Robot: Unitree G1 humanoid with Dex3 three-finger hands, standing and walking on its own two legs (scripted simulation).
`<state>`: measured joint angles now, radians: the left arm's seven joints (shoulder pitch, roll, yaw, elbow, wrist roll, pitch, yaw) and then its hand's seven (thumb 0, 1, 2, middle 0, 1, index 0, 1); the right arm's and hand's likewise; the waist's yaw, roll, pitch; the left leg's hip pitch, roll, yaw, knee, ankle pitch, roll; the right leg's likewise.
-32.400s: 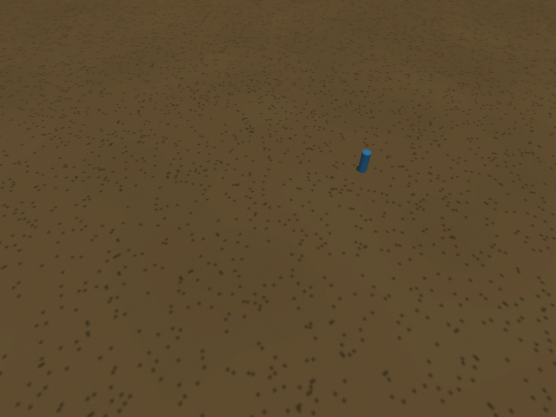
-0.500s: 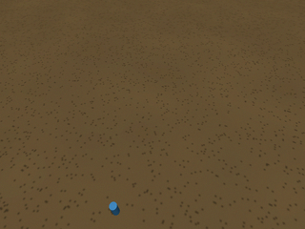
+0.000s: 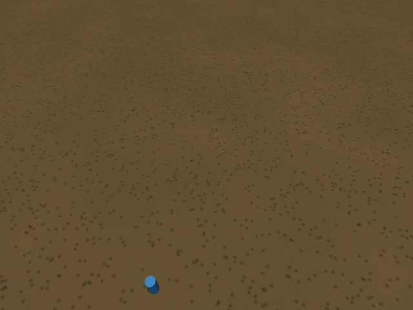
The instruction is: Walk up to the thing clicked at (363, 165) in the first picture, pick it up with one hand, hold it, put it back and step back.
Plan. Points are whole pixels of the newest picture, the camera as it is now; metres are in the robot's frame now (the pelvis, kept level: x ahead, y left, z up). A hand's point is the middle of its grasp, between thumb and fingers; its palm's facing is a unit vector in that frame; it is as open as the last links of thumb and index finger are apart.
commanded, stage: stand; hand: left
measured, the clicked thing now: (152, 285) +0.33 +0.24 -0.72
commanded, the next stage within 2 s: step back in 0.08 s
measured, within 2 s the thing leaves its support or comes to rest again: neither
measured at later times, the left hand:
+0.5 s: hand out of the picture +0.09 +0.31 -0.18, palm faces -0.02 -0.94 -0.35, open 7.4 cm
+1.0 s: hand out of the picture -0.04 +0.31 -0.15, palm faces -0.03 -0.92 -0.40, open 7.4 cm
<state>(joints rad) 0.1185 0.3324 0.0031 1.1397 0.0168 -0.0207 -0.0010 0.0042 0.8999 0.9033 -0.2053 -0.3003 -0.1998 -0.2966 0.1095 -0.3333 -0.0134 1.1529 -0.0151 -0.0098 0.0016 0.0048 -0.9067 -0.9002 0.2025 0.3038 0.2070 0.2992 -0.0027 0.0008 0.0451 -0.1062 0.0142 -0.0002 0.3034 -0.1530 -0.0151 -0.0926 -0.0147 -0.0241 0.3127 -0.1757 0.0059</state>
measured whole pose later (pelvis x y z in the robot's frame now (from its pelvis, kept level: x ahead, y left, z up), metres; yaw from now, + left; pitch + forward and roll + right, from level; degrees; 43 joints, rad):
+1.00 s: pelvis -0.15 +0.06 -0.02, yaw -2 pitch -1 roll +1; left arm 0.14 0.35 0.07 0.83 0.03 0.04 0.01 0.01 0.90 0.90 -0.21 -0.30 -0.20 -0.30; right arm 0.14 -0.39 -0.04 0.88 0.00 0.04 -0.01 0.01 -0.91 -0.90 0.20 0.30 0.21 0.30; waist 0.02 0.00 0.16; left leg -0.41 -0.13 -0.13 1.10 -0.51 -0.01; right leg -0.31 0.00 0.06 0.56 -0.23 -0.02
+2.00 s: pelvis -0.48 +0.05 -0.03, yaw +1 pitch -2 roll +2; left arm 0.09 0.40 0.09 0.70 0.04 0.07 0.00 0.00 0.90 0.90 -0.21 -0.30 -0.20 -0.30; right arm 0.24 -0.35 -0.04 0.89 -0.03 0.01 -0.03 0.01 -0.91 -0.90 0.20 0.30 0.21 0.30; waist 0.00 -0.08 0.20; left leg -0.22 -0.07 0.00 0.65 -0.38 0.02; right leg -0.43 -0.06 -0.05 0.71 -0.24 -0.03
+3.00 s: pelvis -0.64 -0.02 -0.02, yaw +1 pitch -3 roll -1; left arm 0.19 0.37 0.07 0.96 0.04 -0.04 -0.01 0.00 0.90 0.90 -0.21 -0.30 -0.20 -0.30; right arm 0.26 -0.38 -0.06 0.98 -0.03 0.01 0.00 0.01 -0.90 -0.90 0.20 0.30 0.21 0.30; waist 0.00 0.03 0.05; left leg -0.32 -0.02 -0.10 0.81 -0.48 0.01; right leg -0.27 0.01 -0.06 0.60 -0.29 -0.04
